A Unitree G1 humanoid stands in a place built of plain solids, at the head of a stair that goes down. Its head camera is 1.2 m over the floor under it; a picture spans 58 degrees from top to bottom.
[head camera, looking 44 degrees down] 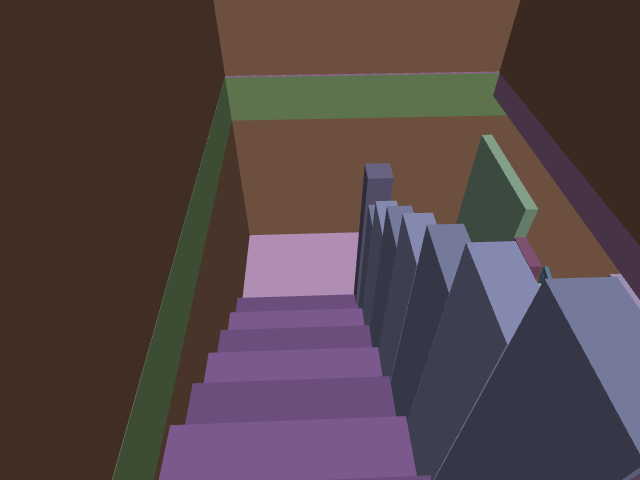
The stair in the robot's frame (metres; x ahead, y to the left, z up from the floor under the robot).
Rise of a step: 0.18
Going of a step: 0.25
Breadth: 0.85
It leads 2 degrees to the left of straight ahead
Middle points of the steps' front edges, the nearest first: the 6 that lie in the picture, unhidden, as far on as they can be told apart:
0.67 0.11 -0.35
0.93 0.12 -0.53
1.18 0.13 -0.70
1.43 0.14 -0.88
1.69 0.15 -1.06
1.94 0.16 -1.23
